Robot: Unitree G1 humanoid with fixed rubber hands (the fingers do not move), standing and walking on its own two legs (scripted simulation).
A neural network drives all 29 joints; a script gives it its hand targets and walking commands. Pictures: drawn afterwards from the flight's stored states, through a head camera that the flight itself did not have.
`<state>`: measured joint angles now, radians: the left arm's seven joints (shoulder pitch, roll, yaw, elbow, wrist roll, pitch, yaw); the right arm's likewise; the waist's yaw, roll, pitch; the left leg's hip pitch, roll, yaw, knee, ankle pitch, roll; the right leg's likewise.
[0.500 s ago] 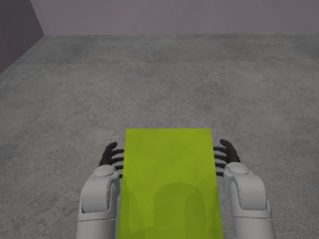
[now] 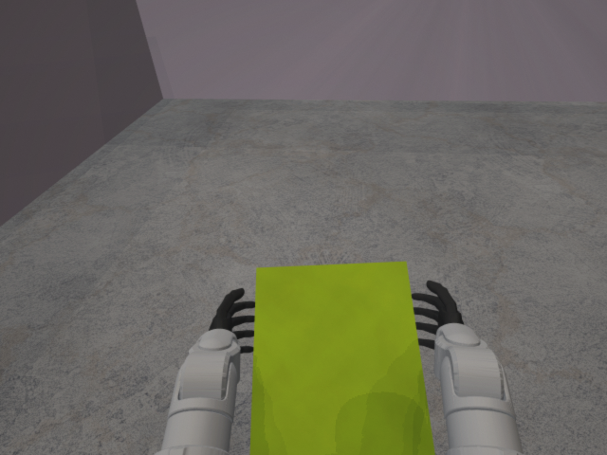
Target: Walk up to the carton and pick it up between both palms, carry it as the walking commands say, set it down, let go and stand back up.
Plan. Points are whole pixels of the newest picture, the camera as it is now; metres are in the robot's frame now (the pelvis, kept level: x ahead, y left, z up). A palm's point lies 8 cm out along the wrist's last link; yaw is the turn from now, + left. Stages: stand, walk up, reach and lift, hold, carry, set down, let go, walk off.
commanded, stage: hold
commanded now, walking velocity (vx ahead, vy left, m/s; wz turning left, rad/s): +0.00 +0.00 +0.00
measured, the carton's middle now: (335, 364) +0.30 -0.05 -0.05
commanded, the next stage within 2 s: set down in 0.42 s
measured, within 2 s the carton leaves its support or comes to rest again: neither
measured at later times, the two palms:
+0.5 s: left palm (223, 341) +0.30 +0.10 +0.05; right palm (446, 327) +0.27 -0.20 +0.05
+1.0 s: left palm (234, 354) +0.32 +0.10 -0.02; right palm (438, 359) +0.27 -0.20 -0.02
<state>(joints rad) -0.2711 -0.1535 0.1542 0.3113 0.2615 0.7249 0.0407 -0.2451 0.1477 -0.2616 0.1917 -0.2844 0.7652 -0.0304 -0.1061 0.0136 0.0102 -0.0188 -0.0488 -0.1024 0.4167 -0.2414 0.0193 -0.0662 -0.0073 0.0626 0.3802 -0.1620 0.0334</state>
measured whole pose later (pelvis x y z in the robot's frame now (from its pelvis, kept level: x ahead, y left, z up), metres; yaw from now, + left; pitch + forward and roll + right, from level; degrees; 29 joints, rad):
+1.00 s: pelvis +0.00 +0.01 -0.01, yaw -2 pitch +3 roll +0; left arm -0.37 -0.18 0.28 0.57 0.33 0.44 0.05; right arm -0.30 0.16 -0.40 0.41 -0.35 0.48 0.02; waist -0.10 0.02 0.00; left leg -0.30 -0.08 -0.09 0.52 -0.27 0.03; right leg -0.35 0.00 0.12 0.48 -0.18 0.05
